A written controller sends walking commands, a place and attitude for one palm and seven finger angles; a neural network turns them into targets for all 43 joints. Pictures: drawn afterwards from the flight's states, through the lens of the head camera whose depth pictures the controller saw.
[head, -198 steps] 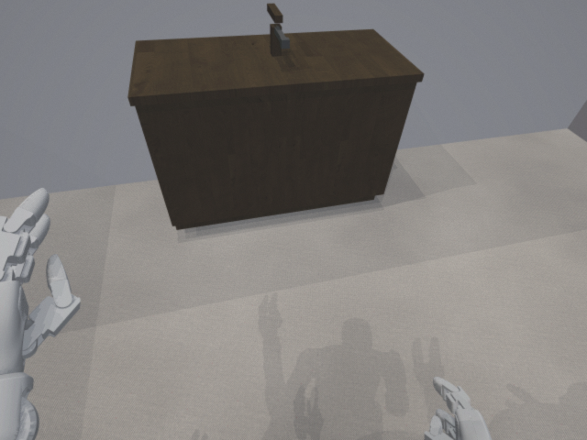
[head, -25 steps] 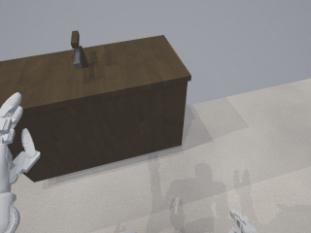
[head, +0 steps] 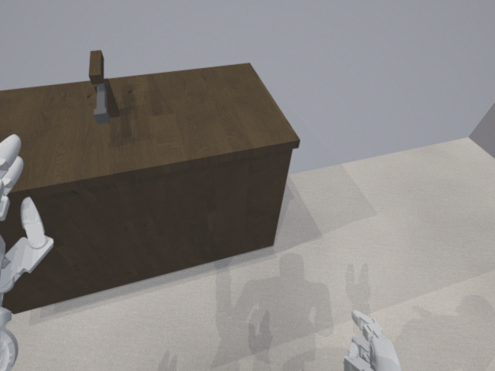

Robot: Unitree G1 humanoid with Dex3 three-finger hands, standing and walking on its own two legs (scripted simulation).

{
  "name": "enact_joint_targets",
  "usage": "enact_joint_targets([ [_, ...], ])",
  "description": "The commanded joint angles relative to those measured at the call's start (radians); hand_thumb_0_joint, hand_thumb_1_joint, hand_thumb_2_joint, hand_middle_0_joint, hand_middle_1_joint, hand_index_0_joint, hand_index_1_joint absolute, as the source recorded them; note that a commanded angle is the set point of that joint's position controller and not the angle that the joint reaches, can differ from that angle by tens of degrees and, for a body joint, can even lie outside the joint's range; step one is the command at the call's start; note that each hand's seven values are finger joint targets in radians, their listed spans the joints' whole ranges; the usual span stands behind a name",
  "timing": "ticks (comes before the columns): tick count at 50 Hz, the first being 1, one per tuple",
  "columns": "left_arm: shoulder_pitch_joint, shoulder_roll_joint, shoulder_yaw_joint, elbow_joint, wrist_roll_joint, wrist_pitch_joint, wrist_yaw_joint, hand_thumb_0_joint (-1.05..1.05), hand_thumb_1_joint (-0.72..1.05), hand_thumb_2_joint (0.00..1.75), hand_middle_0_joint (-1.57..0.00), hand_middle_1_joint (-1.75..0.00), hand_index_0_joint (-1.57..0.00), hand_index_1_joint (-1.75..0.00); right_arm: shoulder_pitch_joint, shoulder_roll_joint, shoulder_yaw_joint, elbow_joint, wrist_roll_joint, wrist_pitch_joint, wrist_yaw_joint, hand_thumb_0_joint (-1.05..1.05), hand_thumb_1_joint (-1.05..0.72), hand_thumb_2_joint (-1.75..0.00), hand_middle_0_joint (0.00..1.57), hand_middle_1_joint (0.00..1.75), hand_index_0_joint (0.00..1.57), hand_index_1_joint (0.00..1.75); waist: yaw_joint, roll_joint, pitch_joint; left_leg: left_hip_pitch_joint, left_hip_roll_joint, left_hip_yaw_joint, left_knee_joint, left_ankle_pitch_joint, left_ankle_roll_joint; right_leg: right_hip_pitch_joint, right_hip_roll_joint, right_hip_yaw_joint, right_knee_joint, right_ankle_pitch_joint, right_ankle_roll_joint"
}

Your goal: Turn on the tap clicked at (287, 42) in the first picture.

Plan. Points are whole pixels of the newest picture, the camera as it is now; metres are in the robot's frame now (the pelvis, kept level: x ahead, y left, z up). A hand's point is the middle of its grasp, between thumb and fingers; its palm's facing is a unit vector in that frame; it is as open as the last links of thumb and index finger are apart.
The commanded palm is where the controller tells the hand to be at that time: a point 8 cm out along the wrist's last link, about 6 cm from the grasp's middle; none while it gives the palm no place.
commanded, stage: take the last steps up to it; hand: left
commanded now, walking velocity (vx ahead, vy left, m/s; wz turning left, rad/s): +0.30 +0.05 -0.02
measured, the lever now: (101, 115) +0.65 +0.39 +0.03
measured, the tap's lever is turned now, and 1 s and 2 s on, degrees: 0 0 0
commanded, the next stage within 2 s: come to a stop and stand still in 0.88 s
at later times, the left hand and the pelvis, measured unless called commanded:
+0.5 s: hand (89, 171) +0.33 +0.23 +0.18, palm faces +0.42 -0.82 -0.39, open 7.4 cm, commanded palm +0.27 +0.27 +0.18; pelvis +0.10 +0.00 -0.01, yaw +0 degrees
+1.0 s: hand (128, 141) +0.40 +0.21 +0.17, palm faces +0.40 -0.81 -0.43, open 7.4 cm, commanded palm +0.34 +0.25 +0.18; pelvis +0.19 -0.03 +0.00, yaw +1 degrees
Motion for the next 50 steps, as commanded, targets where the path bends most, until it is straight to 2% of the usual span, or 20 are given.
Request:
enact_joint_targets([
  [1, -0.027, 0.152, 0.11, -0.182, -0.005, -0.067, 0.012, 0.0, 0.9, 0.9, -0.2, -0.3, -0.2, -0.3, -0.065, -0.18, -0.058, -0.124, -0.003, -0.058, -0.016, 0.0, -0.9, -0.9, 0.2, 0.3, 0.2, 0.3, 0.017, 0.242, -0.081, 0.009, 0.203, -0.16, -0.214, 0.022, 0.137, 0.111, 0.028, -0.066, -0.229, 0.052, 0.011],
  [4, -0.069, 0.151, 0.104, -0.105, 0.003, -0.05, 0.015, 0.0, 0.9, 0.9, -0.2, -0.3, -0.2, -0.3, -0.075, -0.176, -0.053, -0.118, -0.001, -0.044, -0.026, 0.0, -0.9, -0.9, 0.2, 0.3, 0.2, 0.3, 0.023, 0.155, -0.083, -0.082, 0.164, -0.12, -0.078, -0.146, 0.086, 0.294, 0.046, -0.08, -0.417, 0.103, 0.001],
  [5, -0.092, 0.156, 0.101, -0.094, 0.009, -0.048, 0.016, 0.0, 0.9, 0.9, -0.2, -0.3, -0.2, -0.3, -0.075, -0.168, -0.053, -0.119, 0.0, -0.038, -0.028, 0.0, -0.9, -0.9, 0.2, 0.3, 0.2, 0.3, 0.026, 0.045, -0.089, -0.155, 0.111, -0.08, 0.073, -0.195, 0.061, 0.362, -0.01, 0.03, -0.5, 0.071, -0.034],
  [7, -0.14, 0.188, 0.113, -0.09, 0.004, -0.037, 0.017, 0.0, 0.9, 0.9, -0.2, -0.3, -0.2, -0.3, -0.101, -0.155, -0.049, -0.138, 0.0, -0.039, -0.014, 0.0, -0.9, -0.9, 0.2, 0.3, 0.2, 0.3, 0.047, -0.315, -0.082, -0.438, -0.054, -0.05, 0.552, -0.335, -0.008, 0.443, -0.351, 0.641, -0.695, 0.004, -0.221],
  [8, -0.181, 0.185, 0.098, -0.127, -0.004, -0.046, 0.012, 0.0, 0.9, 0.9, -0.2, -0.3, -0.2, -0.3, -0.109, -0.175, -0.062, -0.127, -0.002, -0.046, -0.006, 0.0, -0.9, -0.9, 0.2, 0.3, 0.2, 0.3, 0.038, -0.274, -0.048, -0.452, -0.017, -0.149, 0.656, -0.265, -0.02, 0.395, -0.367, 0.674, -0.726, -0.011, -0.248],
  [11, -0.126, 0.18, 0.11, -0.164, 0.009, -0.071, 0.011, 0.0, 0.9, 0.9, -0.2, -0.3, -0.2, -0.3, -0.106, -0.16, -0.041, -0.096, -0.002, -0.022, -0.005, 0.0, -0.9, -0.9, 0.2, 0.3, 0.2, 0.3, 0.025, -0.099, -0.061, -0.385, 0.029, -0.144, 0.597, -0.162, -0.036, 0.367, -0.285, 0.329, -0.638, 0.336, -0.21],
  [13, -0.123, 0.185, 0.115, -0.214, 0.012, -0.082, 0.018, 0.0, 0.9, 0.9, -0.2, -0.3, -0.2, -0.3, -0.118, -0.153, -0.041, -0.112, -0.005, -0.017, -0.012, 0.0, -0.9, -0.9, 0.2, 0.3, 0.2, 0.3, 0.023, -0.107, -0.093, -0.245, 0.035, -0.103, 0.375, -0.148, -0.025, 0.321, -0.253, 0.194, -0.597, 0.442, -0.183],
  [19, -0.051, 0.175, 0.131, -0.246, -0.002, -0.068, 0.039, 0.0, 0.9, 0.9, -0.2, -0.3, -0.2, -0.3, -0.078, -0.16, -0.064, -0.156, -0.01, -0.012, -0.023, 0.0, -0.9, -0.9, 0.2, 0.3, 0.2, 0.3, 0.026, -0.028, -0.136, 0.075, -0.041, 0.029, -0.066, 0.056, -0.014, 0.288, -0.145, 0.114, -0.451, 0.267, -0.116],
  [20, -0.069, 0.169, 0.121, -0.257, -0.003, -0.073, 0.036, 0.0, 0.9, 0.9, -0.2, -0.3, -0.2, -0.3, -0.066, -0.179, -0.075, -0.161, -0.004, -0.011, -0.028, 0.0, -0.9, -0.9, 0.2, 0.3, 0.2, 0.3, 0.014, 0.077, -0.139, 0.175, 0.013, -0.046, -0.103, 0.069, 0.013, 0.198, -0.108, 0.096, -0.333, 0.225, -0.086],
  [22, -0.085, 0.157, 0.105, -0.206, -0.008, -0.087, 0.028, 0.0, 0.9, 0.9, -0.2, -0.3, -0.2, -0.3, -0.06, -0.199, -0.079, -0.174, 0.004, -0.011, -0.025, 0.0, -0.9, -0.9, 0.2, 0.3, 0.2, 0.3, 0.009, 0.335, -0.124, 0.268, 0.311, -0.501, -0.219, 0.172, 0.173, -0.083, 0.048, 0.005, 0.047, -0.211, -0.019],
  [24, -0.083, 0.177, 0.115, -0.177, -0.002, -0.081, 0.018, 0.0, 0.9, 0.9, -0.2, -0.3, -0.2, -0.3, -0.067, -0.181, -0.07, -0.151, -0.003, -0.021, -0.022, 0.0, -0.9, -0.9, 0.2, 0.3, 0.2, 0.3, -0.001, 0.26, -0.066, 0.206, 0.346, -0.541, -0.233, 0.159, 0.243, -0.185, -0.005, 0.086, 0.186, -0.154, -0.017],
  [28, -0.016, 0.142, 0.093, -0.235, -0.001, -0.07, 0.007, 0.0, 0.9, 0.9, -0.2, -0.3, -0.2, -0.3, -0.063, -0.189, -0.073, -0.139, 0.005, -0.037, -0.01, 0.0, -0.9, -0.9, 0.2, 0.3, 0.2, 0.3, 0.018, 0.244, -0.098, 0.12, 0.217, -0.224, -0.182, 0.259, 0.165, -0.034, 0.002, 0.004, -0.042, -0.008, -0.002],
  [33, -0.031, 0.163, 0.113, -0.181, -0.001, -0.045, 0.018, 0.0, 0.9, 0.9, -0.2, -0.3, -0.2, -0.3, -0.075, -0.181, -0.056, -0.139, 0.005, -0.038, -0.02, 0.0, -0.9, -0.9, 0.2, 0.3, 0.2, 0.3, 0.021, 0.199, -0.103, -0.032, 0.16, -0.113, -0.049, 0.05, 0.08, 0.279, 0.056, -0.077, -0.424, 0.127, 0.0],
  [34, -0.047, 0.168, 0.116, -0.153, 0.005, -0.044, 0.02, 0.0, 0.9, 0.9, -0.2, -0.3, -0.2, -0.3, -0.073, -0.172, -0.055, -0.135, 0.004, -0.032, -0.022, 0.0, -0.9, -0.9, 0.2, 0.3, 0.2, 0.3, 0.02, 0.113, -0.099, -0.099, 0.117, -0.077, 0.052, -0.048, 0.053, 0.344, 0.01, -0.001, -0.496, 0.147, -0.024],
  [35, -0.071, 0.197, 0.128, -0.144, 0.012, -0.043, 0.025, 0.0, 0.9, 0.9, -0.2, -0.3, -0.2, -0.3, -0.068, -0.152, -0.052, -0.141, 0.003, -0.024, -0.022, 0.0, -0.9, -0.9, 0.2, 0.3, 0.2, 0.3, 0.015, -0.099, -0.104, -0.239, 0.014, -0.011, 0.257, -0.182, 0.011, 0.407, -0.153, 0.276, -0.567, 0.187, -0.102],
  [36, -0.097, 0.224, 0.157, -0.134, -0.003, -0.036, 0.024, 0.0, 0.9, 0.9, -0.2, -0.3, -0.2, -0.3, -0.089, -0.148, -0.046, -0.147, -0.002, -0.031, -0.019, 0.0, -0.9, -0.9, 0.2, 0.3, 0.2, 0.3, 0.035, -0.261, -0.09, -0.351, -0.06, -0.027, 0.464, -0.317, -0.018, 0.4, -0.313, 0.537, -0.657, 0.218, -0.187],
  [37, -0.142, 0.216, 0.14, -0.153, -0.011, -0.04, 0.018, 0.0, 0.9, 0.9, -0.2, -0.3, -0.2, -0.3, -0.092, -0.177, -0.064, -0.133, -0.001, -0.032, -0.006, 0.0, -0.9, -0.9, 0.2, 0.3, 0.2, 0.3, 0.027, -0.271, -0.096, -0.377, -0.044, -0.127, 0.623, -0.291, -0.027, 0.384, -0.355, 0.607, -0.69, 0.192, -0.213],
  [39, -0.075, 0.201, 0.145, -0.13, -0.007, -0.056, 0.016, 0.0, 0.9, 0.9, -0.2, -0.3, -0.2, -0.3, -0.093, -0.149, -0.04, -0.1, -0.003, -0.02, -0.005, 0.0, -0.9, -0.9, 0.2, 0.3, 0.2, 0.3, 0.016, -0.12, -0.069, -0.401, -0.004, -0.163, 0.679, -0.184, -0.041, 0.399, -0.309, 0.406, -0.623, 0.459, -0.217],
  [42, -0.076, 0.172, 0.121, -0.162, 0.007, -0.08, 0.012, 0.0, 0.9, 0.9, -0.2, -0.3, -0.2, -0.3, -0.11, -0.142, -0.036, -0.115, -0.005, -0.004, -0.007, 0.0, -0.9, -0.9, 0.2, 0.3, 0.2, 0.3, 0.01, -0.122, -0.113, -0.272, 0.011, -0.114, 0.434, -0.145, -0.037, 0.392, -0.248, 0.16, -0.548, 0.752, -0.163],
  [50, -0.037, 0.181, 0.12, -0.252, -0.004, -0.067, 0.034, 0.0, 0.9, 0.9, -0.2, -0.3, -0.2, -0.3, -0.074, -0.164, -0.063, -0.167, -0.01, 0.003, -0.018, 0.0, -0.9, -0.9, 0.2, 0.3, 0.2, 0.3, 0.019, -0.006, -0.153, 0.099, -0.03, -0.034, -0.101, 0.124, -0.007, 0.313, -0.14, 0.106, -0.424, 0.438, -0.091],
])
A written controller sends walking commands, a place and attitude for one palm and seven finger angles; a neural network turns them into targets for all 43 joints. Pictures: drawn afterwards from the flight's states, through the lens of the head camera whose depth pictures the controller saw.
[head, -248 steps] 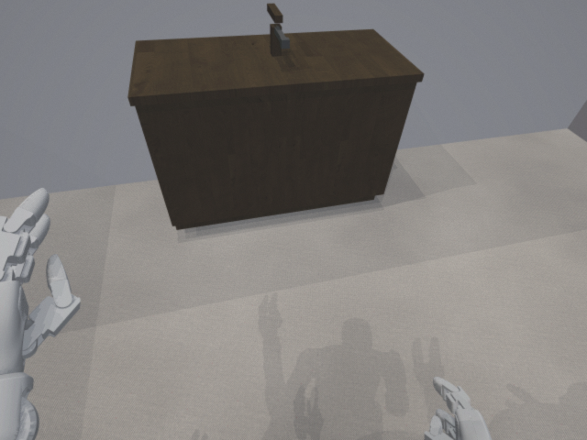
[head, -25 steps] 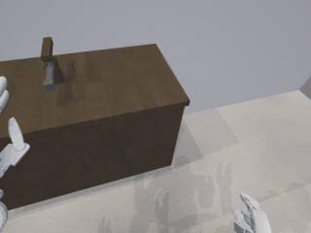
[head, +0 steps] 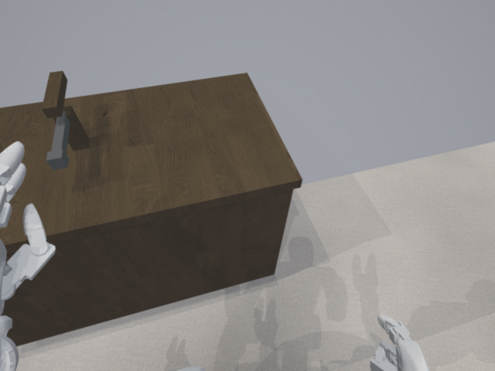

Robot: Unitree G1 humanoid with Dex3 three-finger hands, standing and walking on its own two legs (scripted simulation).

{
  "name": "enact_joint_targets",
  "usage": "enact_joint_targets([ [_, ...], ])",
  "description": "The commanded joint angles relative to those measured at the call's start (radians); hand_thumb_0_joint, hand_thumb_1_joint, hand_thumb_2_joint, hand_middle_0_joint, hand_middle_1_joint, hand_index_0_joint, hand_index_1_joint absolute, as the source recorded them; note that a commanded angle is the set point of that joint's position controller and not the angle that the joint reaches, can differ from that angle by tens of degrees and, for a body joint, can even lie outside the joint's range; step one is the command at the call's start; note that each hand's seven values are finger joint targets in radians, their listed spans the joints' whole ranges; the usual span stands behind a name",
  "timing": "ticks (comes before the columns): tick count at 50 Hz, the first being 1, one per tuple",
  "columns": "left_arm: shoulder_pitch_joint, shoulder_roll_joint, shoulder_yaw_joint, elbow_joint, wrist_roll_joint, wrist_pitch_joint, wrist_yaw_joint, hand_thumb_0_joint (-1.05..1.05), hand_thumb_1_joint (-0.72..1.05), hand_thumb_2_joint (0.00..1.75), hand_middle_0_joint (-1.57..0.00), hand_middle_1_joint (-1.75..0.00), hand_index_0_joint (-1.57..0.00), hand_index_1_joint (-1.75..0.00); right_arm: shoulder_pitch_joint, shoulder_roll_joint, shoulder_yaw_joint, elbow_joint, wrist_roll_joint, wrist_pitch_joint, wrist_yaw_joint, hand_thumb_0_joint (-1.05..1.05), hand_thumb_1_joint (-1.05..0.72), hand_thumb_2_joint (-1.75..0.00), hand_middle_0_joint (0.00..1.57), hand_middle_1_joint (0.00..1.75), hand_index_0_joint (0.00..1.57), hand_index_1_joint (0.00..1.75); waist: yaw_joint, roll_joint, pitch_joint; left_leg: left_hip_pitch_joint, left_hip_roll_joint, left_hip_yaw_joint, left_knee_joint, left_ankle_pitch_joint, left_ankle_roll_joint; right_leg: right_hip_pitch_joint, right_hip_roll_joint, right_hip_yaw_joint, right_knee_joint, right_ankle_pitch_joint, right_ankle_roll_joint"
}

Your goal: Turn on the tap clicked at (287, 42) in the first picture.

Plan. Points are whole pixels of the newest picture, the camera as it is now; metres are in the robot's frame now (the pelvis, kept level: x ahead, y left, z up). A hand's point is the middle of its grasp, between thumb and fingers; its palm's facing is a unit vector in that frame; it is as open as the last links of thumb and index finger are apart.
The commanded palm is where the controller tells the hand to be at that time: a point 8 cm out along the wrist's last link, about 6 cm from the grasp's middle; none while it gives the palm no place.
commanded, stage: come to a stop and stand still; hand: left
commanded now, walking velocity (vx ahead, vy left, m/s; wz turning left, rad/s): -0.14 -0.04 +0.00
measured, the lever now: (57, 159) +0.47 +0.41 +0.03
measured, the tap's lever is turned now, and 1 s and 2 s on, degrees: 0 0 0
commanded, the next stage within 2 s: look again from close up in 1.48 s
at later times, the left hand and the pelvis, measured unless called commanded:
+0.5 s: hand (77, 244) +0.23 +0.21 +0.16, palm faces +0.39 -0.84 -0.38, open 7.4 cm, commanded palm +0.18 +0.26 +0.18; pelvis +0.01 -0.02 +0.00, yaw -1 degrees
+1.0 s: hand (58, 251) +0.22 +0.24 +0.15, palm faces +0.27 -0.88 -0.39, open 7.4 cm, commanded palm +0.17 +0.28 +0.18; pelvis +0.00 +0.01 +0.01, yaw -3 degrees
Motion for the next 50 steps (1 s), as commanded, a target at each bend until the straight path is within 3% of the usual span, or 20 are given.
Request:
enact_joint_targets([
  [1, -0.094, 0.185, 0.121, -0.244, -0.016, -0.06, 0.025, 0.0, 0.9, 0.9, -0.2, -0.3, -0.2, -0.3, -0.063, -0.09, -0.032, -0.176, 0.005, -0.048, -0.01, 0.0, -0.9, -0.9, 0.2, 0.3, 0.2, 0.3, 0.01, 0.115, -0.209, 0.237, 0.114, -0.145, -0.225, 0.312, 0.051, 0.011, -0.081, 0.125, 0.058, 0.2, 0.007],
  [3, -0.072, 0.185, 0.12, -0.189, -0.02, -0.062, 0.014, 0.0, 0.9, 0.9, -0.2, -0.3, -0.2, -0.3, -0.056, -0.077, -0.024, -0.172, 0.0, -0.05, -0.01, 0.0, -0.9, -0.9, 0.2, 0.3, 0.2, 0.3, 0.011, 0.297, -0.193, 0.301, 0.316, -0.419, -0.309, 0.516, 0.154, -0.185, 0.026, 0.1, 0.284, -0.269, 0.047],
  [4, -0.087, 0.195, 0.121, -0.18, -0.016, -0.06, 0.011, 0.0, 0.9, 0.9, -0.2, -0.3, -0.2, -0.3, -0.071, -0.077, -0.019, -0.166, -0.012, -0.054, -0.008, 0.0, -0.9, -0.9, 0.2, 0.3, 0.2, 0.3, 0.012, 0.287, -0.161, 0.237, 0.342, -0.439, -0.333, 0.479, 0.178, -0.178, 0.012, 0.14, 0.342, -0.272, 0.046],
  [7, -0.091, 0.176, 0.103, -0.24, -0.01, -0.049, 0.01, 0.0, 0.9, 0.9, -0.2, -0.3, -0.2, -0.3, -0.053, -0.081, -0.023, -0.157, -0.002, -0.08, 0.005, 0.0, -0.9, -0.9, 0.2, 0.3, 0.2, 0.3, 0.013, 0.216, -0.199, 0.3, 0.252, -0.234, -0.235, 0.658, 0.122, -0.128, 0.03, 0.107, 0.169, -0.131, 0.051],
  [11, -0.043, 0.156, 0.084, -0.239, -0.018, -0.019, 0.009, 0.0, 0.9, 0.9, -0.2, -0.3, -0.2, -0.3, -0.046, -0.088, -0.014, -0.156, -0.002, -0.099, 0.014, 0.0, -0.9, -0.9, 0.2, 0.3, 0.2, 0.3, 0.003, 0.264, -0.201, 0.224, 0.224, -0.16, -0.244, 0.546, 0.075, 0.001, 0.053, 0.074, -0.009, -0.034, 0.054],
  [13, -0.05, 0.169, 0.1, -0.211, -0.018, -0.009, 0.01, 0.0, 0.9, 0.9, -0.2, -0.3, -0.2, -0.3, -0.061, -0.085, -0.004, -0.156, -0.001, -0.097, 0.007, 0.0, -0.9, -0.9, 0.2, 0.3, 0.2, 0.3, 0.008, 0.217, -0.185, 0.145, 0.211, -0.143, -0.225, 0.409, 0.054, 0.088, 0.042, 0.082, -0.107, 0.067, 0.055],
  [15, -0.062, 0.173, 0.11, -0.168, -0.021, -0.002, 0.01, 0.0, 0.9, 0.9, -0.2, -0.3, -0.2, -0.3, -0.079, -0.074, 0.006, -0.164, 0.002, -0.089, 0.001, 0.0, -0.9, -0.9, 0.2, 0.3, 0.2, 0.3, 0.009, 0.116, -0.184, 0.056, 0.14, -0.098, -0.182, 0.202, 0.012, 0.152, 0.0, 0.153, -0.146, 0.287, 0.042],
  [17, -0.064, 0.162, 0.096, -0.15, -0.035, 0.015, 0.004, 0.0, 0.9, 0.9, -0.2, -0.3, -0.2, -0.3, -0.064, -0.062, 0.0, -0.163, 0.007, -0.077, -0.001, 0.0, -0.9, -0.9, 0.2, 0.3, 0.2, 0.3, 0.002, -0.047, -0.191, 0.081, 0.044, -0.061, -0.078, 0.048, -0.024, 0.059, -0.091, 0.297, -0.202, 0.325, -0.008],
  [19, -0.077, 0.166, 0.09, -0.135, -0.038, 0.024, 0.008, 0.0, 0.9, 0.9, -0.2, -0.3, -0.2, -0.3, -0.066, -0.049, 0.008, -0.147, 0.007, -0.068, -0.002, 0.0, -0.9, -0.9, 0.2, 0.3, 0.2, 0.3, -0.004, -0.093, -0.174, 0.078, 0.003, -0.081, -0.004, -0.011, -0.023, 0.015, -0.16, 0.349, -0.243, 0.336, -0.049],
  [23, -0.126, 0.174, 0.089, -0.145, -0.034, 0.022, 0.011, 0.0, 0.9, 0.9, -0.2, -0.3, -0.2, -0.3, -0.093, -0.058, 0.014, -0.137, 0.006, -0.058, -0.016, 0.0, -0.9, -0.9, 0.2, 0.3, 0.2, 0.3, 0.003, -0.07, -0.172, 0.112, 0.009, -0.131, -0.111, 0.104, -0.007, 0.037, -0.111, 0.272, -0.206, 0.249, -0.025],
  [27, -0.117, 0.168, 0.078, -0.171, -0.027, 0.01, 0.006, 0.0, 0.9, 0.9, -0.2, -0.3, -0.2, -0.3, -0.12, -0.079, 0.012, -0.153, 0.0, -0.048, -0.028, 0.0, -0.9, -0.9, 0.2, 0.3, 0.2, 0.3, 0.019, 0.145, -0.156, 0.102, 0.094, -0.2, -0.239, 0.236, 0.023, 0.068, 0.0, 0.183, -0.155, 0.167, 0.032],
  [34, -0.05, 0.159, 0.072, -0.143, -0.031, 0.01, 0.009, 0.0, 0.9, 0.9, -0.2, -0.3, -0.2, -0.3, -0.084, -0.087, -0.002, -0.156, 0.006, -0.058, -0.017, 0.0, -0.9, -0.9, 0.2, 0.3, 0.2, 0.3, 0.014, 0.077, -0.174, 0.083, 0.042, -0.143, -0.182, 0.147, 0.003, 0.088, -0.033, 0.239, -0.211, 0.177, 0.015],
  [35, -1.077, 0.977, 0.676, -0.369, 0.093, -0.085, -0.012, 0.0, 0.9, 0.9, -0.2, -0.3, -0.2, -0.3, 0.062, -0.121, -0.048, -0.155, -0.02, -0.106, -0.016, 0.0, -0.9, -0.9, 0.2, 0.3, 0.2, 0.3, 0.05, -0.152, 0.005, -0.017, 0.001, -0.067, -0.03, 0.109, 0.016, -0.059, -0.063, 0.295, -0.361, 0.391, 0.145],
  [36, -0.557, 0.398, 0.288, 0.18, 0.013, -0.051, -0.053, 0.0, 0.9, 0.9, -0.2, -0.3, -0.2, -0.3, -0.018, -0.018, -0.001, -0.103, 0.0, -0.106, -0.006, 0.0, -0.9, -0.9, 0.2, 0.3, 0.2, 0.3, 0.034, -0.144, -0.202, 0.064, -0.083, -0.091, -0.036, 0.105, 0.032, 0.041, -0.122, 0.29, -0.234, 0.379, 0.021],
  [37, -0.388, 0.228, 0.191, 0.191, -0.029, -0.042, -0.06, 0.0, 0.9, 0.9, -0.2, -0.3, -0.2, -0.3, -0.059, -0.064, -0.034, -0.18, 0.035, -0.114, 0.015, 0.0, -0.9, -0.9, 0.2, 0.3, 0.2, 0.3, 0.059, 0.066, -0.219, 0.121, -0.034, -0.112, -0.111, 0.128, 0.013, 0.073, -0.143, 0.38, -0.184, 0.406, -0.018],
  [38, -0.309, 0.196, 0.129, 0.143, -0.032, -0.073, -0.073, 0.0, 0.9, 0.9, -0.2, -0.3, -0.2, -0.3, -0.026, -0.08, -0.025, -0.172, 0.025, -0.118, 0.022, 0.0, -0.9, -0.9, 0.2, 0.3, 0.2, 0.3, 0.059, 0.128, -0.226, 0.12, -0.033, -0.091, -0.112, 0.116, 0.014, 0.082, -0.111, 0.334, -0.191, 0.343, 0.01],
  [40, -0.167, 0.15, 0.062, 0.03, -0.049, -0.077, -0.075, 0.0, 0.9, 0.9, -0.2, -0.3, -0.2, -0.3, -0.051, -0.094, -0.025, -0.178, 0.03, -0.121, 0.048, 0.0, -0.9, -0.9, 0.2, 0.3, 0.2, 0.3, 0.069, 0.053, -0.189, 0.105, -0.034, -0.107, -0.144, 0.103, 0.025, 0.091, -0.077, 0.307, -0.236, 0.198, 0.063],
  [45, -0.11, 0.219, 0.12, -0.053, -0.052, -0.062, -0.064, 0.0, 0.9, 0.9, -0.2, -0.3, -0.2, -0.3, -0.072, -0.096, -0.016, -0.185, 0.018, -0.132, 0.035, 0.0, -0.9, -0.9, 0.2, 0.3, 0.2, 0.3, 0.051, -0.086, -0.114, 0.142, -0.02, -0.134, -0.213, -0.037, 0.02, -0.062, -0.038, 0.256, -0.32, -0.181, 0.013],
  [47, -0.199, 0.28, 0.174, -0.113, -0.047, -0.07, -0.06, 0.0, 0.9, 0.9, -0.2, -0.3, -0.2, -0.3, -0.081, -0.102, -0.011, -0.189, 0.013, -0.136, 0.021, 0.0, -0.9, -0.9, 0.2, 0.3, 0.2, 0.3, 0.042, -0.007, -0.096, 0.141, -0.01, -0.158, -0.272, -0.065, 0.021, -0.078, -0.012, 0.23, -0.301, -0.205, 0.014],
  [50, -0.253, 0.241, 0.156, -0.114, -0.031, -0.085, -0.06, 0.0, 0.9, 0.9, -0.2, -0.3, -0.2, -0.3, -0.079, -0.097, -0.004, -0.19, 0.009, -0.15, 0.015, 0.0, -0.9, -0.9, 0.2, 0.3, 0.2, 0.3, 0.044, 0.153, -0.12, 0.058, 0.059, -0.231, -0.391, -0.162, 0.049, 0.062, 0.039, 0.168, -0.15, -0.027, 0.026],
])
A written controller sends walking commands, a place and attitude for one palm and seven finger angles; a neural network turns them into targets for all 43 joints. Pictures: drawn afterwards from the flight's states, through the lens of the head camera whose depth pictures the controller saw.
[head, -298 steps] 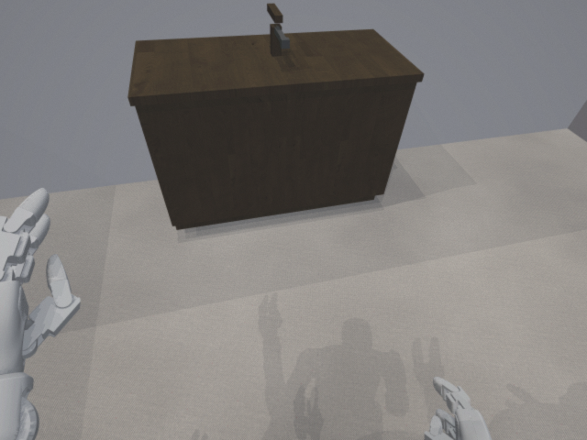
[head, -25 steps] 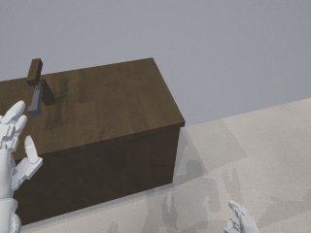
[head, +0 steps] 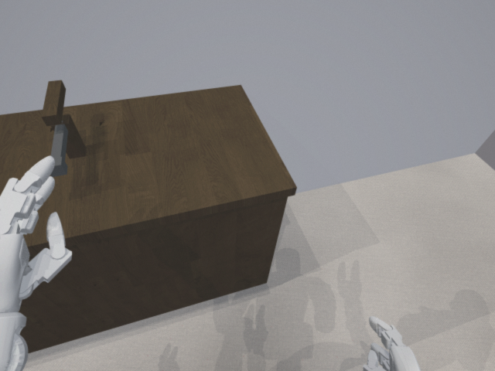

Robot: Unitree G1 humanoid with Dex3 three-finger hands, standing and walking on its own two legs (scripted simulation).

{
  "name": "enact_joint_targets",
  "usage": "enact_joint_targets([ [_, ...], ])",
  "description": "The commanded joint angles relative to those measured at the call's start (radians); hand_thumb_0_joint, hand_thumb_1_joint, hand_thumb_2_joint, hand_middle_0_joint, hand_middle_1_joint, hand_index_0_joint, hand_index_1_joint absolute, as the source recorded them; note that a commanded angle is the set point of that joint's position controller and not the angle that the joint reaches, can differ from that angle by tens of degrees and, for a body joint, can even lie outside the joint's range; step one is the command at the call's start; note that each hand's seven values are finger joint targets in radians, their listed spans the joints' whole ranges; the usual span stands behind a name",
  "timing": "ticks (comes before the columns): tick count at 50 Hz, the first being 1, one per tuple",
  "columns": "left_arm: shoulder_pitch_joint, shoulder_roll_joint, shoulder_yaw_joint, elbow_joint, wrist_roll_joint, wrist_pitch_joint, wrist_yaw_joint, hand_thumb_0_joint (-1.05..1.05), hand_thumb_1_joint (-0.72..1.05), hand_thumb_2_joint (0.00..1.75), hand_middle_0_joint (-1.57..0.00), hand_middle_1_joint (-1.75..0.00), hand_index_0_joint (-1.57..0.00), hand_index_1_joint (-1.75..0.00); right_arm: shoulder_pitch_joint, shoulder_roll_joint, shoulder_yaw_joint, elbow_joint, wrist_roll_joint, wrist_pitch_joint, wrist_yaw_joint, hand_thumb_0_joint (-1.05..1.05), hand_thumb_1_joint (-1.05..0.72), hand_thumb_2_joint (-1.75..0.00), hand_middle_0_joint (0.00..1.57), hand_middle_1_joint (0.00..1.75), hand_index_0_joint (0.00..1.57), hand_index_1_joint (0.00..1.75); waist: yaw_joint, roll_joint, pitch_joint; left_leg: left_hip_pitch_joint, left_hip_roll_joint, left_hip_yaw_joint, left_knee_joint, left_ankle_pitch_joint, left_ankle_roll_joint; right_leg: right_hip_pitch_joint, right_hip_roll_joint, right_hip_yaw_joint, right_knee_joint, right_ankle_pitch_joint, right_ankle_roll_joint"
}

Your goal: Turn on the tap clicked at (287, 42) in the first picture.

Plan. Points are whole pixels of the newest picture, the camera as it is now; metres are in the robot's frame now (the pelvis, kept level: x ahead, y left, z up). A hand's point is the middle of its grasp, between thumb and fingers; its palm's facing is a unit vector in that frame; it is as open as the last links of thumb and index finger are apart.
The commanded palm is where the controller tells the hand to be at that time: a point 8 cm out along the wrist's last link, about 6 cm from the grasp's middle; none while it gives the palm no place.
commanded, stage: come to a stop and stand still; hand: left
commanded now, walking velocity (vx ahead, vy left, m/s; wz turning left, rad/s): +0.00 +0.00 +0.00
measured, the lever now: (56, 166) +0.46 +0.42 +0.02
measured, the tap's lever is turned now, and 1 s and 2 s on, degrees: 0 0 0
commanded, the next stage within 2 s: look again from close up in 0.48 s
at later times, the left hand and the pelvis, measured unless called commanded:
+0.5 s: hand (36, 222) +0.25 +0.29 +0.15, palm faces +0.39 -0.85 -0.35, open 7.4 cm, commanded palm +0.18 +0.31 +0.17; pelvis +0.03 +0.03 +0.00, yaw +1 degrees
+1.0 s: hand (46, 231) +0.24 +0.27 +0.15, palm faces +0.41 -0.84 -0.36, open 7.4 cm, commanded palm +0.18 +0.30 +0.17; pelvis +0.02 +0.02 +0.00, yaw +2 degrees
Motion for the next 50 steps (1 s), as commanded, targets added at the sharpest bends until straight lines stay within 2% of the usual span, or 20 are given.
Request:
enact_joint_targets([
  [1, -0.239, 0.218, 0.188, -0.241, 0.004, -0.079, 0.035, 0.0, 0.9, 0.9, -0.2, -0.3, -0.2, -0.3, -0.13, -0.114, -0.025, -0.173, -0.006, -0.078, -0.01, 0.0, -0.9, -0.9, 0.2, 0.3, 0.2, 0.3, 0.023, 0.15, -0.092, -0.063, 0.11, -0.169, -0.22, -0.237, 0.018, 0.103, -0.02, 0.037, 0.006, -0.083, -0.003],
  [2, -0.277, 0.219, 0.179, -0.269, 0.006, -0.085, 0.033, 0.0, 0.9, 0.9, -0.2, -0.3, -0.2, -0.3, -0.134, -0.108, -0.022, -0.175, -0.007, -0.085, -0.007, 0.0, -0.9, -0.9, 0.2, 0.3, 0.2, 0.3, 0.02, 0.177, -0.099, -0.061, 0.114, -0.178, -0.223, -0.215, 0.016, 0.111, -0.02, 0.03, 0.022, -0.06, -0.003],
  [4, -0.252, 0.186, 0.155, -0.256, 0.013, -0.085, 0.032, 0.0, 0.9, 0.9, -0.2, -0.3, -0.2, -0.3, -0.126, -0.11, -0.023, -0.165, -0.012, -0.098, 0.001, 0.0, -0.9, -0.9, 0.2, 0.3, 0.2, 0.3, 0.025, 0.172, -0.117, -0.047, 0.118, -0.178, -0.214, -0.188, 0.012, 0.124, -0.021, 0.031, 0.019, -0.027, -0.006],
  [8, -0.18, 0.121, 0.102, -0.24, 0.017, -0.07, 0.03, 0.0, 0.9, 0.9, -0.2, -0.3, -0.2, -0.3, -0.111, -0.113, -0.026, -0.147, -0.015, -0.099, 0.021, 0.0, -0.9, -0.9, 0.2, 0.3, 0.2, 0.3, 0.018, 0.086, -0.14, 0.024, 0.08, -0.134, -0.141, 0.022, -0.019, 0.115, -0.021, 0.035, -0.041, 0.077, -0.009],
  [14, -0.158, 0.131, 0.114, -0.223, 0.014, -0.044, 0.032, 0.0, 0.9, 0.9, -0.2, -0.3, -0.2, -0.3, -0.125, -0.109, -0.023, -0.15, -0.015, -0.059, 0.018, 0.0, -0.9, -0.9, 0.2, 0.3, 0.2, 0.3, 0.014, 0.111, -0.152, 0.062, 0.067, -0.118, -0.116, 0.214, -0.054, 0.112, -0.016, 0.02, -0.05, 0.151, -0.007],
  [17, -0.155, 0.178, 0.161, -0.27, 0.008, -0.039, 0.035, 0.0, 0.9, 0.9, -0.2, -0.3, -0.2, -0.3, -0.14, -0.104, -0.021, -0.167, -0.015, -0.041, 0.01, 0.0, -0.9, -0.9, 0.2, 0.3, 0.2, 0.3, 0.015, 0.112, -0.185, 0.109, 0.064, -0.105, -0.094, 0.295, -0.062, 0.117, -0.013, 0.013, -0.049, 0.194, -0.007],
  [19, -0.143, 0.149, 0.136, -0.279, 0.0, -0.036, 0.033, 0.0, 0.9, 0.9, -0.2, -0.3, -0.2, -0.3, -0.137, -0.103, -0.02, -0.176, -0.013, -0.029, 0.01, 0.0, -0.9, -0.9, 0.2, 0.3, 0.2, 0.3, 0.012, 0.117, -0.19, 0.112, 0.063, -0.103, -0.085, 0.341, -0.068, 0.127, -0.014, 0.007, -0.046, 0.209, -0.006],
  [22, -0.124, 0.169, 0.155, -0.302, -0.003, -0.031, 0.037, 0.0, 0.9, 0.9, -0.2, -0.3, -0.2, -0.3, -0.142, -0.105, -0.022, -0.184, -0.012, -0.021, 0.007, 0.0, -0.9, -0.9, 0.2, 0.3, 0.2, 0.3, 0.012, 0.131, -0.205, 0.131, 0.06, -0.096, -0.073, 0.378, -0.072, 0.132, -0.015, 0.003, -0.047, 0.235, -0.006],
  [23, -0.119, 0.149, 0.138, -0.3, -0.005, -0.03, 0.037, 0.0, 0.9, 0.9, -0.2, -0.3, -0.2, -0.3, -0.134, -0.107, -0.024, -0.182, -0.012, -0.018, 0.007, 0.0, -0.9, -0.9, 0.2, 0.3, 0.2, 0.3, 0.009, 0.129, -0.205, 0.131, 0.059, -0.098, -0.071, 0.397, -0.076, 0.135, -0.01, -0.002, -0.042, 0.237, -0.006],
  [27, -0.104, 0.159, 0.145, -0.282, -0.005, -0.021, 0.043, 0.0, 0.9, 0.9, -0.2, -0.3, -0.2, -0.3, -0.139, -0.11, -0.027, -0.184, -0.009, -0.008, 0.003, 0.0, -0.9, -0.9, 0.2, 0.3, 0.2, 0.3, 0.011, 0.119, -0.192, 0.119, 0.062, -0.101, -0.081, 0.345, -0.075, 0.134, -0.014, 0.002, -0.055, 0.214, -0.004],
  [28, -0.102, 0.14, 0.13, -0.271, -0.006, -0.019, 0.043, 0.0, 0.9, 0.9, -0.2, -0.3, -0.2, -0.3, -0.134, -0.112, -0.028, -0.183, -0.009, -0.004, 0.003, 0.0, -0.9, -0.9, 0.2, 0.3, 0.2, 0.3, 0.008, 0.112, -0.186, 0.11, 0.06, -0.099, -0.083, 0.338, -0.073, 0.14, -0.014, 0.002, -0.06, 0.222, -0.004],
  [36, -0.116, 0.139, 0.119, -0.255, -0.003, -0.015, 0.05, 0.0, 0.9, 0.9, -0.2, -0.3, -0.2, -0.3, -0.142, -0.115, -0.032, -0.184, -0.004, 0.003, -0.006, 0.0, -0.9, -0.9, 0.2, 0.3, 0.2, 0.3, 0.01, 0.095, -0.154, 0.055, 0.043, -0.099, -0.12, 0.15, -0.051, 0.159, -0.02, 0.016, -0.085, 0.17, -0.001],
  [37, -0.121, 0.156, 0.133, -0.262, -0.003, -0.014, 0.053, 0.0, 0.9, 0.9, -0.2, -0.3, -0.2, -0.3, -0.149, -0.117, -0.03, -0.182, -0.005, 0.003, -0.009, 0.0, -0.9, -0.9, 0.2, 0.3, 0.2, 0.3, 0.011, 0.108, -0.153, 0.05, 0.042, -0.102, -0.122, 0.138, -0.052, 0.16, -0.022, 0.017, -0.087, 0.162, -0.002],
  [38, -0.117, 0.143, 0.124, -0.257, -0.003, -0.015, 0.054, 0.0, 0.9, 0.9, -0.2, -0.3, -0.2, -0.3, -0.145, -0.114, -0.029, -0.18, -0.006, 0.003, -0.009, 0.0, -0.9, -0.9, 0.2, 0.3, 0.2, 0.3, 0.011, 0.104, -0.154, 0.044, 0.041, -0.099, -0.122, 0.125, -0.047, 0.166, -0.022, 0.018, -0.089, 0.162, -0.002],
  [40, -0.11, 0.141, 0.123, -0.245, -0.004, -0.014, 0.055, 0.0, 0.9, 0.9, -0.2, -0.3, -0.2, -0.3, -0.142, -0.115, -0.031, -0.18, -0.005, 0.003, -0.01, 0.0, -0.9, -0.9, 0.2, 0.3, 0.2, 0.3, 0.011, 0.07, -0.147, 0.036, 0.036, -0.099, -0.124, 0.097, -0.04, 0.168, -0.022, 0.022, -0.1, 0.156, 0.0],
  [42, -0.112, 0.154, 0.135, -0.247, -0.005, -0.013, 0.055, 0.0, 0.9, 0.9, -0.2, -0.3, -0.2, -0.3, -0.149, -0.116, -0.032, -0.178, -0.004, 0.002, -0.012, 0.0, -0.9, -0.9, 0.2, 0.3, 0.2, 0.3, 0.01, 0.084, -0.142, 0.042, 0.033, -0.095, -0.121, 0.084, -0.038, 0.157, -0.025, 0.026, -0.107, 0.149, -0.001],
  [44, -0.102, 0.136, 0.122, -0.231, -0.006, -0.012, 0.055, 0.0, 0.9, 0.9, -0.2, -0.3, -0.2, -0.3, -0.141, -0.114, -0.032, -0.176, -0.004, 0.004, -0.012, 0.0, -0.9, -0.9, 0.2, 0.3, 0.2, 0.3, 0.009, 0.066, -0.138, 0.035, 0.03, -0.096, -0.124, 0.082, -0.037, 0.162, -0.023, 0.025, -0.111, 0.147, -0.001],
  [46, -0.104, 0.138, 0.122, -0.226, -0.007, -0.01, 0.054, 0.0, 0.9, 0.9, -0.2, -0.3, -0.2, -0.3, -0.14, -0.116, -0.032, -0.176, -0.004, 0.005, -0.011, 0.0, -0.9, -0.9, 0.2, 0.3, 0.2, 0.3, 0.009, 0.064, -0.134, 0.037, 0.027, -0.094, -0.125, 0.067, -0.033, 0.155, -0.023, 0.029, -0.121, 0.136, 0.001],
  [47, -0.107, 0.152, 0.134, -0.228, -0.005, -0.01, 0.055, 0.0, 0.9, 0.9, -0.2, -0.3, -0.2, -0.3, -0.147, -0.116, -0.034, -0.174, -0.003, 0.005, -0.013, 0.0, -0.9, -0.9, 0.2, 0.3, 0.2, 0.3, 0.009, 0.086, -0.135, 0.038, 0.027, -0.095, -0.126, 0.071, -0.034, 0.156, -0.024, 0.03, -0.119, 0.136, 0.0],
  [50, -0.101, 0.135, 0.114, -0.216, -0.003, -0.014, 0.054, 0.0, 0.9, 0.9, -0.2, -0.3, -0.2, -0.3, -0.14, -0.121, -0.04, -0.173, -0.006, 0.006, -0.008, 0.0, -0.9, -0.9, 0.2, 0.3, 0.2, 0.3, 0.004, 0.066, -0.131, 0.02, 0.019, -0.081, -0.101, -0.005, -0.018, 0.149, -0.042, 0.038, -0.122, 0.083, -0.005],
])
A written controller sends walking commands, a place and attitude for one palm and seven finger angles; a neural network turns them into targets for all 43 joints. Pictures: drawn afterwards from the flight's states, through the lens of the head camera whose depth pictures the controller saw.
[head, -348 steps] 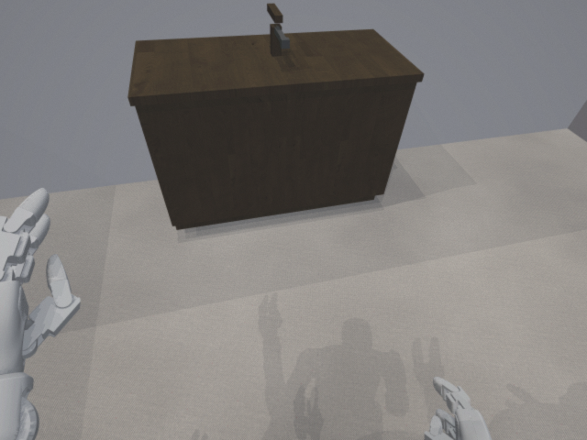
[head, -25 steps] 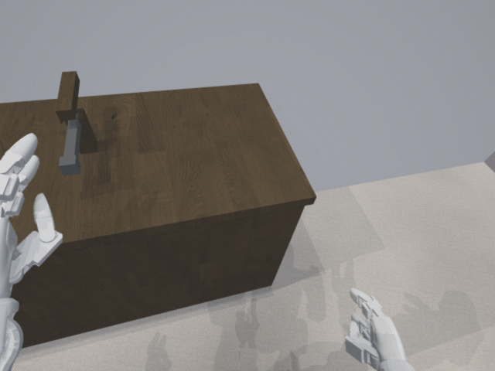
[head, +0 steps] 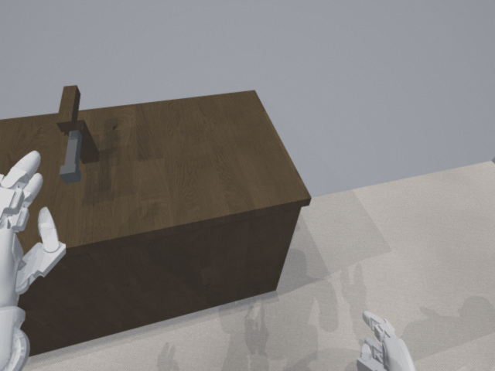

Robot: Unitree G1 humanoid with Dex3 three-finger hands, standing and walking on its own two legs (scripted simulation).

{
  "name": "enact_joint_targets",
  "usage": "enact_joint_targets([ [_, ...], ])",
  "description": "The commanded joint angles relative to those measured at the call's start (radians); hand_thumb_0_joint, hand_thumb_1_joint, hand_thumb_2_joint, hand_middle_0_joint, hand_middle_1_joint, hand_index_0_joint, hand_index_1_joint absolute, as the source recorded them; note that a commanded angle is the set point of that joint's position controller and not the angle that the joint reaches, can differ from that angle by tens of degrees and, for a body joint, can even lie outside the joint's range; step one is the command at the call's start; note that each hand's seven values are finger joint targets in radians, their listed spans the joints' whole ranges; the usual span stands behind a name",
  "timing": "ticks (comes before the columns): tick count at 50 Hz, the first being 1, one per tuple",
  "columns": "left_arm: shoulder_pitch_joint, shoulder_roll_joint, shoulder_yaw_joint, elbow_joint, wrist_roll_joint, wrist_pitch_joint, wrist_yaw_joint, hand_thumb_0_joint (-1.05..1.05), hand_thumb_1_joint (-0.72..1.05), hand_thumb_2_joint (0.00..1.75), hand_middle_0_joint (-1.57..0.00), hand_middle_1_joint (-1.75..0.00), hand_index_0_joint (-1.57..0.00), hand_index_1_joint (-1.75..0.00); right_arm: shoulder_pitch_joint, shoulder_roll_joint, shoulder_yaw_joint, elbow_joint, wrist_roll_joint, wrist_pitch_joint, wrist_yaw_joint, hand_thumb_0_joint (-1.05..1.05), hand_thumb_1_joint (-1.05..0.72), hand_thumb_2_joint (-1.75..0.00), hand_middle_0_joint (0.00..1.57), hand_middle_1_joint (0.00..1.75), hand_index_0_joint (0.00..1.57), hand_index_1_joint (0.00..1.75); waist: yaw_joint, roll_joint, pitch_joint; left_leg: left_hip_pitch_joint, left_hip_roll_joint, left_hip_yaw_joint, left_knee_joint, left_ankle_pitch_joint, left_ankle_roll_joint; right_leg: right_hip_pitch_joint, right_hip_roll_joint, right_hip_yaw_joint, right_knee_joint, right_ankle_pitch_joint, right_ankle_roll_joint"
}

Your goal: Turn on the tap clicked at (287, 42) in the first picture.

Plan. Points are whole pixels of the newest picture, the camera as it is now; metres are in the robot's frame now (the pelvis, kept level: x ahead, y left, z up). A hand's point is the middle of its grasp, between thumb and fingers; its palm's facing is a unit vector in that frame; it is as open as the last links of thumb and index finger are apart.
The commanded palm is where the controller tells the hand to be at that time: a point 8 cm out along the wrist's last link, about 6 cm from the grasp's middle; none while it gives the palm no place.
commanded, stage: shuffle to correct the standing spot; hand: left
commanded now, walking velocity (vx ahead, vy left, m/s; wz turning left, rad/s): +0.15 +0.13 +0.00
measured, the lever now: (70, 173) +0.44 +0.39 +0.02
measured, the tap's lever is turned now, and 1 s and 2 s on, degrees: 0 0 0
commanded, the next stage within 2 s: come to a stop and stand still in 1.14 s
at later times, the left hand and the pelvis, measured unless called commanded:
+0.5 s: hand (47, 230) +0.24 +0.27 +0.15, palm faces +0.40 -0.84 -0.38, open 7.4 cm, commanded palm +0.18 +0.31 +0.17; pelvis +0.03 +0.02 -0.02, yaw +1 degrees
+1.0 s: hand (33, 224) +0.24 +0.29 +0.16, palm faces +0.37 -0.83 -0.42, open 7.4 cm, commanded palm +0.18 +0.34 +0.17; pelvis +0.03 +0.05 -0.02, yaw +2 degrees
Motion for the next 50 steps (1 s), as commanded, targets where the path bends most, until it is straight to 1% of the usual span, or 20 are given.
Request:
enact_joint_targets([
  [1, -0.068, 0.164, 0.099, -0.197, -0.003, -0.071, 0.012, 0.0, 0.9, 0.9, -0.2, -0.3, -0.2, -0.3, -0.099, -0.134, -0.058, -0.163, -0.002, -0.058, -0.003, 0.0, -0.9, -0.9, 0.2, 0.3, 0.2, 0.3, -0.002, 0.035, -0.119, -0.024, 0.038, -0.055, -0.056, -0.023, -0.032, 0.058, -0.037, 0.052, -0.037, 0.03, -0.032],
  [7, -0.075, 0.199, 0.124, -0.229, -0.005, -0.083, 0.014, 0.0, 0.9, 0.9, -0.2, -0.3, -0.2, -0.3, -0.101, -0.143, -0.068, -0.158, -0.005, -0.057, 0.0, 0.0, -0.9, -0.9, 0.2, 0.3, 0.2, 0.3, -0.014, 0.012, -0.087, -0.065, 0.023, -0.066, 0.038, -0.092, -0.012, -0.018, -0.094, 0.113, -0.017, -0.144, -0.069],
  [11, -0.065, 0.194, 0.129, -0.235, -0.007, -0.096, 0.015, 0.0, 0.9, 0.9, -0.2, -0.3, -0.2, -0.3, -0.097, -0.143, -0.07, -0.158, 0.0, -0.06, 0.004, 0.0, -0.9, -0.9, 0.2, 0.3, 0.2, 0.3, -0.011, 0.035, -0.104, -0.073, 0.047, -0.101, 0.043, -0.007, 0.003, 0.005, -0.078, 0.075, 0.104, -0.028, -0.066],
  [14, -0.052, 0.197, 0.138, -0.245, -0.009, -0.103, 0.014, 0.0, 0.9, 0.9, -0.2, -0.3, -0.2, -0.3, -0.093, -0.146, -0.069, -0.159, 0.006, -0.062, 0.005, 0.0, -0.9, -0.9, 0.2, 0.3, 0.2, 0.3, -0.009, 0.074, -0.124, -0.07, 0.079, -0.132, 0.049, 0.145, 0.014, 0.031, -0.055, 0.019, 0.207, 0.1, -0.051],
  [22, -0.039, 0.213, 0.155, -0.269, -0.01, -0.118, 0.012, 0.0, 0.9, 0.9, -0.2, -0.3, -0.2, -0.3, -0.086, -0.144, -0.072, -0.157, 0.014, -0.053, 0.019, 0.0, -0.9, -0.9, 0.2, 0.3, 0.2, 0.3, -0.015, 0.053, -0.153, -0.08, 0.07, -0.109, 0.132, 0.264, -0.007, 0.049, -0.089, 0.046, 0.245, 0.18, -0.071],
  [28, -0.055, 0.208, 0.151, -0.282, -0.005, -0.119, 0.008, 0.0, 0.9, 0.9, -0.2, -0.3, -0.2, -0.3, -0.08, -0.137, -0.064, -0.157, 0.004, -0.048, 0.02, 0.0, -0.9, -0.9, 0.2, 0.3, 0.2, 0.3, -0.019, 0.135, -0.139, -0.002, 0.124, -0.148, 0.07, 0.354, -0.029, -0.041, -0.024, -0.024, 0.262, -0.014, -0.053],
  [31, -0.05, 0.206, 0.156, -0.253, -0.003, -0.116, 0.012, 0.0, 0.9, 0.9, -0.2, -0.3, -0.2, -0.3, -0.08, -0.139, -0.067, -0.157, 0.005, -0.044, 0.022, 0.0, -0.9, -0.9, 0.2, 0.3, 0.2, 0.3, -0.013, 0.062, -0.157, -0.085, 0.098, -0.118, 0.129, 0.296, -0.038, 0.069, -0.054, 0.007, 0.206, 0.105, -0.076],
  [34, -0.021, 0.199, 0.152, -0.25, -0.014, -0.115, 0.015, 0.0, 0.9, 0.9, -0.2, -0.3, -0.2, -0.3, -0.081, -0.136, -0.072, -0.157, 0.013, -0.032, 0.022, 0.0, -0.9, -0.9, 0.2, 0.3, 0.2, 0.3, -0.015, -0.039, -0.172, -0.125, 0.044, -0.075, 0.225, 0.214, -0.054, 0.082, -0.148, 0.12, 0.218, 0.186, -0.127],
  [36, -0.026, 0.205, 0.159, -0.272, -0.018, -0.111, 0.015, 0.0, 0.9, 0.9, -0.2, -0.3, -0.2, -0.3, -0.078, -0.137, -0.071, -0.153, 0.014, -0.024, 0.023, 0.0, -0.9, -0.9, 0.2, 0.3, 0.2, 0.3, -0.027, 0.037, -0.15, -0.081, 0.053, -0.103, 0.153, 0.194, -0.054, -0.004, -0.124, 0.086, 0.281, 0.124, -0.109],
  [37, -0.041, 0.218, 0.164, -0.31, -0.017, -0.11, 0.014, 0.0, 0.9, 0.9, -0.2, -0.3, -0.2, -0.3, -0.085, -0.142, -0.069, -0.156, 0.015, -0.024, 0.018, 0.0, -0.9, -0.9, 0.2, 0.3, 0.2, 0.3, -0.031, 0.154, -0.139, -0.016, 0.089, -0.152, 0.078, 0.274, -0.053, -0.076, -0.069, 0.024, 0.352, 0.068, -0.071],
  [38, -0.056, 0.211, 0.149, -0.334, -0.013, -0.111, 0.011, 0.0, 0.9, 0.9, -0.2, -0.3, -0.2, -0.3, -0.076, -0.134, -0.066, -0.16, 0.008, -0.029, 0.019, 0.0, -0.9, -0.9, 0.2, 0.3, 0.2, 0.3, -0.038, 0.23, -0.124, 0.071, 0.14, -0.235, 0.0, 0.381, -0.051, -0.187, -0.017, -0.038, 0.417, -0.125, -0.033],
  [39, -0.065, 0.221, 0.15, -0.342, -0.004, -0.111, 0.01, 0.0, 0.9, 0.9, -0.2, -0.3, -0.2, -0.3, -0.069, -0.133, -0.066, -0.159, -0.002, -0.038, 0.022, 0.0, -0.9, -0.9, 0.2, 0.3, 0.2, 0.3, -0.038, 0.26, -0.113, 0.163, 0.177, -0.297, -0.036, 0.459, -0.045, -0.287, 0.007, -0.046, 0.442, -0.285, -0.026],
  [40, -0.061, 0.218, 0.146, -0.334, 0.004, -0.11, 0.011, 0.0, 0.9, 0.9, -0.2, -0.3, -0.2, -0.3, -0.07, -0.135, -0.068, -0.156, -0.01, -0.044, 0.024, 0.0, -0.9, -0.9, 0.2, 0.3, 0.2, 0.3, -0.036, 0.235, -0.103, 0.187, 0.197, -0.303, -0.036, 0.49, -0.034, -0.314, 0.002, -0.04, 0.459, -0.309, -0.033],
  [42, -0.055, 0.222, 0.154, -0.334, 0.006, -0.11, 0.014, 0.0, 0.9, 0.9, -0.2, -0.3, -0.2, -0.3, -0.073, -0.138, -0.069, -0.161, -0.008, -0.048, 0.026, 0.0, -0.9, -0.9, 0.2, 0.3, 0.2, 0.3, -0.027, 0.162, -0.119, 0.184, 0.188, -0.242, 0.007, 0.537, -0.017, -0.276, -0.005, -0.044, 0.399, -0.262, -0.039],
  [45, -0.004, 0.201, 0.157, -0.264, 0.001, -0.114, 0.015, 0.0, 0.9, 0.9, -0.2, -0.3, -0.2, -0.3, -0.094, -0.139, -0.064, -0.163, -0.005, -0.038, 0.024, 0.0, -0.9, -0.9, 0.2, 0.3, 0.2, 0.3, -0.003, 0.122, -0.143, -0.076, 0.137, -0.155, 0.082, 0.338, -0.026, 0.054, -0.019, -0.061, 0.128, -0.074, -0.058],
  [46, 0.012, 0.209, 0.172, -0.23, 0.0, -0.117, 0.016, 0.0, 0.9, 0.9, -0.2, -0.3, -0.2, -0.3, -0.094, -0.14, -0.066, -0.162, -0.003, -0.031, 0.022, 0.0, -0.9, -0.9, 0.2, 0.3, 0.2, 0.3, 0.007, 0.054, -0.158, -0.255, 0.103, -0.138, 0.193, 0.192, -0.039, 0.237, -0.074, 0.0, 0.09, 0.013, -0.09],
  [47, 0.044, 0.231, 0.186, -0.208, -0.002, -0.117, 0.019, 0.0, 0.9, 0.9, -0.2, -0.3, -0.2, -0.3, -0.086, -0.133, -0.07, -0.161, 0.001, -0.023, 0.023, 0.0, -0.9, -0.9, 0.2, 0.3, 0.2, 0.3, 0.005, -0.069, -0.199, -0.376, 0.038, -0.081, 0.4, 0.047, -0.05, 0.332, -0.225, 0.19, 0.065, 0.012, -0.169],
  [48, 0.055, 0.198, 0.169, -0.191, -0.017, -0.113, 0.012, 0.0, 0.9, 0.9, -0.2, -0.3, -0.2, -0.3, -0.054, -0.155, -0.108, -0.178, 0.02, -0.028, 0.023, 0.0, -0.9, -0.9, 0.2, 0.3, 0.2, 0.3, -0.008, -0.282, -0.155, -0.424, -0.011, -0.078, 0.611, -0.24, -0.035, 0.194, -0.417, 0.498, -0.026, -0.091, -0.276],
  [49, 0.033, 0.179, 0.15, -0.231, -0.02, -0.119, 0.012, 0.0, 0.9, 0.9, -0.2, -0.3, -0.2, -0.3, -0.065, -0.179, -0.117, -0.175, 0.018, -0.021, 0.027, 0.0, -0.9, -0.9, 0.2, 0.3, 0.2, 0.3, -0.009, -0.25, -0.053, -0.439, 0.044, -0.171, 0.734, -0.339, -0.033, 0.017, -0.49, 0.603, -0.095, -0.22, -0.307],
  [50, 0.007, 0.192, 0.173, -0.243, -0.016, -0.119, 0.02, 0.0, 0.9, 0.9, -0.2, -0.3, -0.2, -0.3, -0.069, -0.15, -0.095, -0.153, 0.014, -0.013, 0.033, 0.0, -0.9, -0.9, 0.2, 0.3, 0.2, 0.3, -0.021, -0.156, -0.004, -0.433, 0.111, -0.234, 0.723, -0.347, -0.023, -0.087, -0.476, 0.549, -0.067, -0.245, -0.294],
])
